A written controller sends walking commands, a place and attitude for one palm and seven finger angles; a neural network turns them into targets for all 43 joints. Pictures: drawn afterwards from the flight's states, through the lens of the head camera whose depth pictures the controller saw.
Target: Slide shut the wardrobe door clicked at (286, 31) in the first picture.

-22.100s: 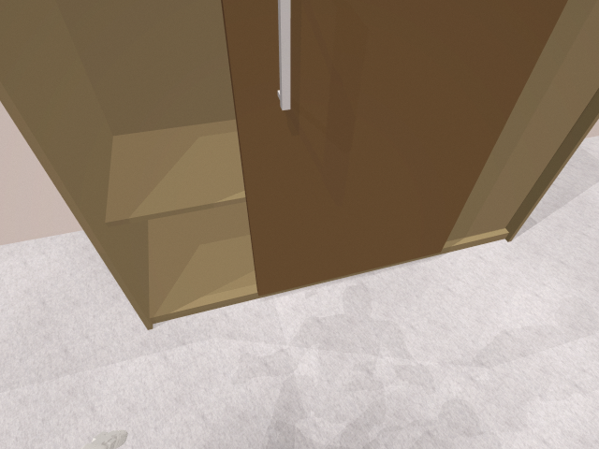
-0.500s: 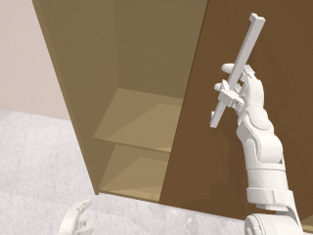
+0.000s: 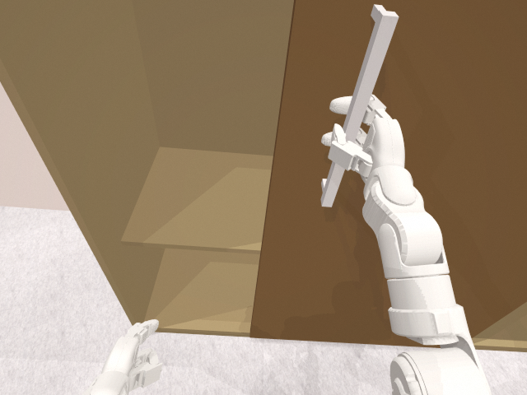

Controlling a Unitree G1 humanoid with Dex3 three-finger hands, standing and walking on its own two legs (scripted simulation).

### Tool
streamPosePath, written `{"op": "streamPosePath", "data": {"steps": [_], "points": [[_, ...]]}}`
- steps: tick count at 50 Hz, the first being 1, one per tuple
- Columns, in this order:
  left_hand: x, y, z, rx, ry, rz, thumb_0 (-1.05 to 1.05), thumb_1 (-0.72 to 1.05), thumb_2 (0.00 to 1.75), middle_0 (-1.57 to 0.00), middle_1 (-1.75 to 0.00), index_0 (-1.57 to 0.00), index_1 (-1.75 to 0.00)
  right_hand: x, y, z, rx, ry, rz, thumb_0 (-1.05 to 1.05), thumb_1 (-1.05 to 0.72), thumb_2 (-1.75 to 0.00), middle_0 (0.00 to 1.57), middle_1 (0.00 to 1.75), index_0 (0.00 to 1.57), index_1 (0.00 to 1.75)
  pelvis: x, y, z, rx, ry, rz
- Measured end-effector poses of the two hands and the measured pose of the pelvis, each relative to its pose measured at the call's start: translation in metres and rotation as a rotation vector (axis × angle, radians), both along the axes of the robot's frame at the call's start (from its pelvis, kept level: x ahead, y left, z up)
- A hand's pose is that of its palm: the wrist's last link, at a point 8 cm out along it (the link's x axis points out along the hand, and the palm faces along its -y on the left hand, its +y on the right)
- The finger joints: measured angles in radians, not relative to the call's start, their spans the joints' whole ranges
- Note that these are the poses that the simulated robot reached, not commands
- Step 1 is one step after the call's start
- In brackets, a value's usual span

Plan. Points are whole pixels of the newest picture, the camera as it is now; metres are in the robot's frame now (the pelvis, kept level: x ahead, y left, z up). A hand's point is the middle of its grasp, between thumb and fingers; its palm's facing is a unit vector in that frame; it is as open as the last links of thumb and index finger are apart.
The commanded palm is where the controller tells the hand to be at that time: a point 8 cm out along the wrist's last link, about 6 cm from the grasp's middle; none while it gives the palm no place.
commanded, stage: tug the door sideways, standing still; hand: right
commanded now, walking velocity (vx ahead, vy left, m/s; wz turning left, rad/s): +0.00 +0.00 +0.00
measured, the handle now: (347, 123) +0.45 -0.09 +0.22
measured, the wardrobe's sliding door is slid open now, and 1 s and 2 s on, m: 0.39 0.39 0.28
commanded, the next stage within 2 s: step sideways, sliding the door along in 0.36 s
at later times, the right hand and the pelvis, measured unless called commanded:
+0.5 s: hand (333, 148) +0.39 -0.06 +0.22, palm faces +0.05 +1.00 -0.08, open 5.8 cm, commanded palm +0.37 -0.10 +0.22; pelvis -0.05 -0.01 +0.00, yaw -2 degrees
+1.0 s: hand (328, 146) +0.40 -0.06 +0.21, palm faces +0.13 +0.99 -0.09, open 6.0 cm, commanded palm +0.38 -0.04 +0.22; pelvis -0.04 +0.07 -0.01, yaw -3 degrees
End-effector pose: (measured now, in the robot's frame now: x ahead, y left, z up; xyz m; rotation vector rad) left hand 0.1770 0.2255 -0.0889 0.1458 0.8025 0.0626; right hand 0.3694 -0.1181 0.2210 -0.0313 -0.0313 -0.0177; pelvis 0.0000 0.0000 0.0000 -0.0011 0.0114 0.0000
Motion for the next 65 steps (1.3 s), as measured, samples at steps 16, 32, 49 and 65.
{"op": "streamPosePath", "data": {"steps": [16,32,49,65], "points": [[-0.061,-0.020,-0.025,-0.050,0.094,-0.040,0.01,0.90,0.90,-0.20,-0.30,-0.20,-0.30,-0.003,0.005,0.000,-0.047,-0.008,-0.048,-0.01,-0.80,-0.83,0.38,1.37,0.26,1.40,-0.033,-0.004,-0.004,-0.005,-0.007,-0.034],[-0.143,0.013,-0.040,0.013,0.155,0.122,0.01,0.90,0.90,-0.20,-0.30,-0.20,-0.30,0.005,-0.004,-0.002,-0.126,-0.144,0.031,-0.01,-0.72,-0.83,0.41,1.39,0.29,1.40,-0.062,-0.001,-0.010,-0.009,0.002,0.038],[-0.101,0.070,-0.039,0.058,0.244,0.000,0.02,0.90,0.90,-0.20,-0.30,-0.20,-0.30,0.004,0.008,-0.008,-0.080,-0.217,-0.091,0.00,-0.79,-0.86,0.45,1.40,0.20,1.40,-0.041,0.069,-0.007,-0.030,-0.049,-0.050],[0.043,0.080,-0.040,-0.054,0.096,-0.254,0.01,0.90,0.90,-0.20,-0.30,-0.20,-0.30,0.006,0.023,-0.016,-0.110,-0.327,-0.211,-0.01,-0.80,-0.87,0.45,1.40,0.14,1.40,0.005,0.155,-0.023,0.038,-0.130,-0.136]]}}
